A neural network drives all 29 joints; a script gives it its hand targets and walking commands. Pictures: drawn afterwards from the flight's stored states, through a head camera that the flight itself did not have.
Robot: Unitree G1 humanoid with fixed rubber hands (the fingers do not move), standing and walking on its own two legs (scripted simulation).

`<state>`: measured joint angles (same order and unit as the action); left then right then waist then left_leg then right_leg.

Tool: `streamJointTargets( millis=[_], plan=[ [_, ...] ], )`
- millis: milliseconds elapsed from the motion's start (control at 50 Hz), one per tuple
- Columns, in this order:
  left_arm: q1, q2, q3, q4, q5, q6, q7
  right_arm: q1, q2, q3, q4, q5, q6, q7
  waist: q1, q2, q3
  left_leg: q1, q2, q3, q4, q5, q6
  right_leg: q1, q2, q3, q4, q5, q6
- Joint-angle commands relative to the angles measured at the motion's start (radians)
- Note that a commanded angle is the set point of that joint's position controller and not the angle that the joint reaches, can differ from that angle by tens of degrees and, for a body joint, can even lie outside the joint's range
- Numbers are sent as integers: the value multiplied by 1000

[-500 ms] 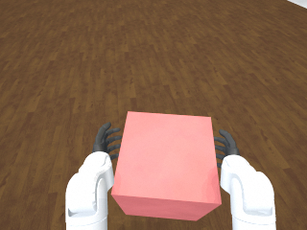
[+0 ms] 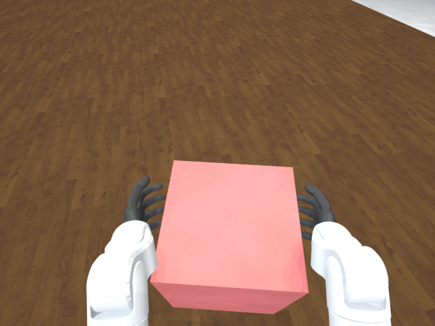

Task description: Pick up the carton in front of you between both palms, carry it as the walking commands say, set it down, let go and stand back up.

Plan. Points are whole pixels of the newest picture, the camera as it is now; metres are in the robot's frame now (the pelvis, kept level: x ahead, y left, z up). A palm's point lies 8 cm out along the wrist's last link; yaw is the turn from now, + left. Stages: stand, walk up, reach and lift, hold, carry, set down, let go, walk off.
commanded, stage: carry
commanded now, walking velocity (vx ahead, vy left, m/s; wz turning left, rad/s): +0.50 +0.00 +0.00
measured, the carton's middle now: (227, 243) +0.29 +0.00 +0.01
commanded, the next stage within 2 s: none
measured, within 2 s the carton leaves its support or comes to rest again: neither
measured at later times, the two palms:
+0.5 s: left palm (159, 116) +0.57 +0.15 +0.11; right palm (278, 117) +0.57 -0.14 +0.10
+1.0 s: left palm (168, 104) +0.69 +0.14 +0.07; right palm (271, 106) +0.68 -0.15 +0.06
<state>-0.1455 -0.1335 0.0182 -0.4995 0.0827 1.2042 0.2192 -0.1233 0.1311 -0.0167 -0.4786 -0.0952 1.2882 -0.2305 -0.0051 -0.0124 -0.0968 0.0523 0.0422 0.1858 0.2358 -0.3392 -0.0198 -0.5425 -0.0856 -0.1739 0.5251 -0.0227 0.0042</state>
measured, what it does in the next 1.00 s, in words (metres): walks ahead: right foot, then left foot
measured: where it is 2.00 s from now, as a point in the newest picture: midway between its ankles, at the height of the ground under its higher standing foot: (224, 318)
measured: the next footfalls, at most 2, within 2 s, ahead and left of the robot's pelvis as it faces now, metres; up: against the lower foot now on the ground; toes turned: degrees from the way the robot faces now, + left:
right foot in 0.04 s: +0.20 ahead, -0.12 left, +0.00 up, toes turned -10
left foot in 0.48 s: +0.45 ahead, +0.09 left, +0.00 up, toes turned -16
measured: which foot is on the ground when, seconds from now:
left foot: down 0.00-0.04, up 0.06-0.46, down 0.48-1.00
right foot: up 0.00-0.02, down 0.04-0.50, up 0.52-0.64, down 0.66-1.00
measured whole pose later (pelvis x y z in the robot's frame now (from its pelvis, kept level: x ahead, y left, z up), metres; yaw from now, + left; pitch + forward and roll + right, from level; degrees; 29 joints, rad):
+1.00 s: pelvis +0.42 +0.00 +0.00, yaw -1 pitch +4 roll +0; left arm -0.15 -0.13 0.06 -0.18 0.18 1.06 0.11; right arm -0.13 0.13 -0.04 -0.19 -0.19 1.14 -0.14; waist 0.00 -0.01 -0.12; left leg -0.33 0.05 0.19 0.55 -0.27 0.03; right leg -0.16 -0.06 -0.12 0.50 -0.38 0.03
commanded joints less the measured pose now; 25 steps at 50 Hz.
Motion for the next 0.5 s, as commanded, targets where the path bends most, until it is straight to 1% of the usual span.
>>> streamJointTargets(
  millis=[0, 20, 40, 60, 80, 100, 120, 140, 160, 180, 200, 220, 240, 260, 280, 300, 320, 340, 360, 380, 400, 420, 440, 460, 480],
  plan=[
    [-192, -905, -523, 110, -325, 72, -220, -427, 785, 545, -106, 352, -22, 225, 26, 109, -212, -92, 142, 31, 345, 597, 35, 429, 43, -21, -118, -118, -27],
    [-199, -870, -503, 124, -312, 79, -214, -429, 768, 518, -113, 339, -11, 225, 29, -105, -268, -324, 66, 46, 603, 337, 3, 620, -131, 238, -137, -138, -76],
    [-235, -890, -489, 149, -318, 72, -217, -451, 807, 536, -98, 356, -4, 229, 23, -374, -320, -627, -64, -18, 844, -59, -10, 835, -308, 611, -250, -123, -229],
    [-243, -926, -507, 134, -330, 66, -223, -473, 806, 541, -105, 372, -10, 233, 28, -312, -261, -794, -35, -113, 1005, -166, 13, 820, -351, 672, -285, -33, -277],
    [-247, -989, -524, 139, -351, 56, -238, -499, 865, 588, -123, 387, -24, 237, 27, -177, -282, -805, 37, -165, 1051, -128, 33, 795, -324, 525, -247, 62, -233],
    [-310, -1039, -515, 104, -363, 37, -244, -527, 957, 580, -79, 391, -37, 241, 29, -89, -309, -762, 69, -189, 957, -83, 33, 756, -301, 423, -222, 147, -186],
    [-391, -1115, -570, 2, -393, 9, -248, -550, 1022, 581, -128, 397, -70, 250, 25, -18, -315, -699, 86, -190, 886, 20, 41, 696, -264, 339, -248, 192, -135],
    [-376, -1135, -543, 11, -385, -7, -247, -599, 1086, 610, -164, 429, -87, 258, 24, -59, -323, -676, 59, -170, 815, 22, 38, 672, -235, 304, -283, 131, -129],
    [-372, -1145, -536, 1, -375, -16, -247, -562, 1065, 604, -108, 417, -88, 256, 25, -86, -336, -636, 68, -166, 789, 37, 33, 665, -233, 283, -292, 91, -129],
    [-291, -1121, -544, 98, -366, -6, -250, -504, 1027, 575, -94, 401, -96, 254, 19, -109, -266, -648, 66, -130, 717, 28, 21, 610, -242, 244, -341, 11, -145],
    [-259, -1088, -548, 139, -341, -9, -252, -465, 1003, 573, -60, 364, -95, 249, 23, -103, -261, -628, 53, -109, 628, 8, 27, 631, -223, 220, -352, -35, -148],
    [-299, -1104, -541, 54, -354, -16, -258, -453, 1018, 581, -57, 360, -102, 247, 26, -112, -251, -669, 72, -106, 598, 87, 23, 668, -233, 211, -355, -11, -152],
    [-266, -1090, -524, 82, -339, -14, -262, -475, 1045, 589, -68, 365, -103, 244, 22, -146, -238, -652, 71, -103, 552, 112, 15, 651, -216, 160, -346, 157, -146],
    [-303, -1099, -537, 32, -361, -19, -260, -420, 1038, 579, -37, 348, -101, 242, 26, -157, -235, -648, 60, -67, 508, 157, 18, 668, -173, 102, -310, 274, -118],
    [-352, -1086, -550, 2, -384, -13, -263, -409, 1028, 584, -45, 335, -105, 239, 22, -143, -194, -627, 38, -46, 494, 170, 28, 623, -175, 77, -304, 365, -118],
    [-291, -1061, -551, 29, -370, -7, -263, -452, 1006, 557, -88, 354, -103, 238, 15, -133, -174, -570, 34, -22, 443, 186, 20, 559, -173, 51, -299, 331, -121],
    [-332, -1072, -573, -2, -383, -4, -261, -440, 989, 562, -112, 346, -99, 236, 27, -132, -168, -586, 39, -13, 380, 225, 6, 597, -172, 37, -273, 314, -125],
    [-302, -1061, -566, -15, -373, -4, -260, -466, 1007, 576, -141, 366, -95, 237, 28, -124, -178, -534, -4, 2, 322, 243, 16, 600, -151, 29, -254, 411, -107],
    [-288, -1046, -552, 13, -371, 11, -255, -463, 976, 572, -127, 375, -86, 235, 25, -113, -161, -505, -10, 29, 297, 300, 19, 604, -137, 3, -207, 519, -92],
    [-286, -1043, -538, 13, -373, 15, -249, -441, 970, 556, -122, 373, -77, 235, 19, -113, -196, -465, -20, 38, 233, 359, 19, 637, -129, -32, -145, 477, -83],
    [-243, -1021, -541, 48, -351, 26, -247, -435, 919, 570, -113, 378, -61, 242, 13, -97, -179, -373, -31, 73, 156, 451, 25, 594, -109, -46, -69, 486, -53],
    [-278, -961, -552, 3, -321, 31, -239, -391, 918, 564, -54, 379, -48, 254, -5, -33, -223, -193, -10, 52, 106, 561, 34, 513, -96, -48, 27, 470, -18],
    [-247, -983, -548, 57, -338, 51, -236, -402, 864, 539, -99, 382, -44, 261, 3, 68, -284, 21, 160, -106, 177, 1001, 69, 347, -68, -44, 139, 179, 34],
    [-261, -975, -563, 21, -324, 52, -236, -437, 897, 561, -104, 399, -43, 267, -8, 227, -399, 202, 338, -333, 214, 1274, 180, 207, 30, 10, 261, -342, 74],
    [-269, -953, -555, 107, -305, 66, -231, -407, 853, 514, -13, 365, -31, 259, -17, 202, -393, 151, 371, -339, 183, 1246, 203, 215, 30, 115, 362, -544, 66]
  ],
)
